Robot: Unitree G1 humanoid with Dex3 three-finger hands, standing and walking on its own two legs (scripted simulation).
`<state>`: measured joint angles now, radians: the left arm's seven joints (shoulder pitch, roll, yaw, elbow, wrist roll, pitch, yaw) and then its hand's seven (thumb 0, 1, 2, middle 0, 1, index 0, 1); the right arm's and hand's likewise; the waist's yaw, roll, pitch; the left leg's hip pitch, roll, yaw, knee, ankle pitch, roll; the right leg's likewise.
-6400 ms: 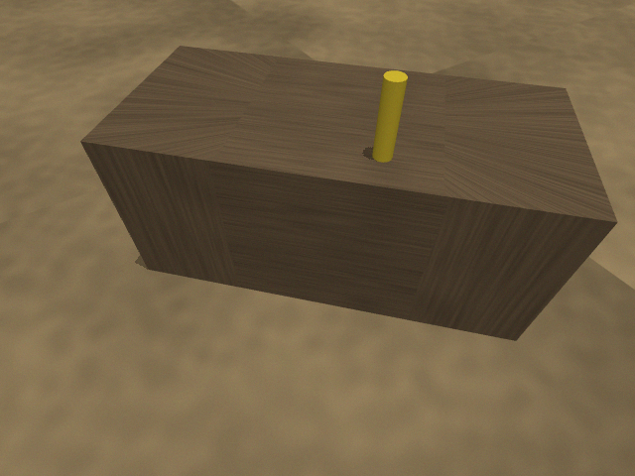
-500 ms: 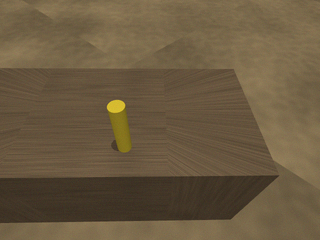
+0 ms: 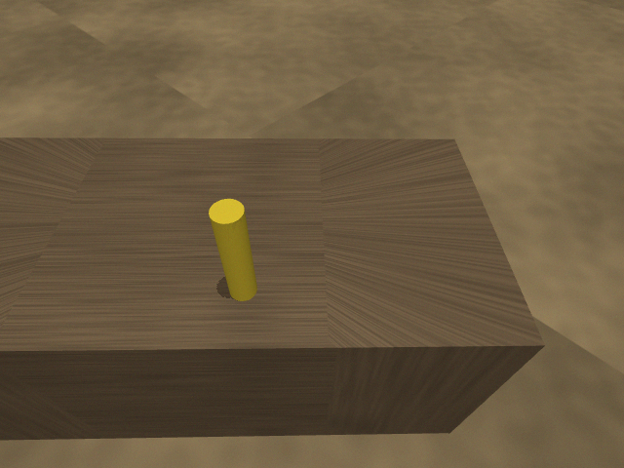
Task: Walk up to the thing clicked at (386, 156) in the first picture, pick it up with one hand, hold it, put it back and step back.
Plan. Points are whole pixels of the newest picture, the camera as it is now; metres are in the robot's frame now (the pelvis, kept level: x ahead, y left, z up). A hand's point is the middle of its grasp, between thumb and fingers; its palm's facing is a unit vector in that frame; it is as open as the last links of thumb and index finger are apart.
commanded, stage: stand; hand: left
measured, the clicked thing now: (236, 255) +0.48 +0.14 -0.07
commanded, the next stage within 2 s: go down in 0.26 s
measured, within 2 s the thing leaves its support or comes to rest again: neither
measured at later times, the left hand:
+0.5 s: hand out of the picture +0.11 +0.24 -0.16, palm faces +0.03 -0.95 -0.32, open 8.7 cm
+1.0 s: hand out of the picture +0.16 +0.26 -0.16, palm faces +0.05 -0.94 -0.33, open 16.9 cm
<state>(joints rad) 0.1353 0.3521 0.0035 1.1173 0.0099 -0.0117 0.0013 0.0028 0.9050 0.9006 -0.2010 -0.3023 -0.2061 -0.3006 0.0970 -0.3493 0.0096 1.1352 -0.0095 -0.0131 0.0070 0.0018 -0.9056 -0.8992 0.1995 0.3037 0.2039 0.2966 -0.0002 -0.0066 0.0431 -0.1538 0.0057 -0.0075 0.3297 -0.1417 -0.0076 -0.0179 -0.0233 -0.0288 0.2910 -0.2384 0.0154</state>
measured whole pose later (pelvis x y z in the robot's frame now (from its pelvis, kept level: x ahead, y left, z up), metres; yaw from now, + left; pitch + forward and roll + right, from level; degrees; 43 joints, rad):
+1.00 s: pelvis +0.00 +0.00 -0.03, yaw -1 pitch +9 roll -1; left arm 0.13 0.35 0.15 0.64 0.00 0.28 -0.03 0.00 -0.45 0.06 -0.08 -0.08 -0.10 -0.08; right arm 0.20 -0.28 -0.10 0.65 0.03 -0.08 -0.04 -0.01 0.39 -0.08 0.05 0.06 0.06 0.05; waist -0.02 0.00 -0.04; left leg -0.54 0.02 0.01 0.70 -0.31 -0.01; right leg -0.42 -0.01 -0.01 0.68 -0.41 0.01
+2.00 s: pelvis +0.00 +0.00 -0.06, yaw -1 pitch +11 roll -1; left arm 0.34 0.38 0.22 0.21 -0.04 0.45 -0.11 -0.01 -0.59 0.04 -0.07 -0.07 -0.08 -0.07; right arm 0.40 -0.25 -0.07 0.28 0.02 -0.08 -0.09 -0.01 0.51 -0.05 0.05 0.06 0.06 0.05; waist -0.02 0.01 -0.15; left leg -0.72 0.02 -0.01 0.93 -0.41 -0.01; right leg -0.59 -0.01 -0.02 0.91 -0.53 0.01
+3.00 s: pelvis -0.01 +0.01 -0.06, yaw -2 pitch +13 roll -2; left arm -0.23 0.58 0.43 0.71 -0.13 0.12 -0.36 -0.01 -0.56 0.05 -0.06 -0.07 -0.07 -0.07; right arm 0.38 -0.25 0.00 0.34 0.03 -0.16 -0.10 -0.01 0.45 -0.07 0.05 0.06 0.06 0.05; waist -0.05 -0.01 -0.12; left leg -0.78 0.04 0.00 0.95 -0.40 0.00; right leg -0.65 0.00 -0.01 0.92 -0.50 0.02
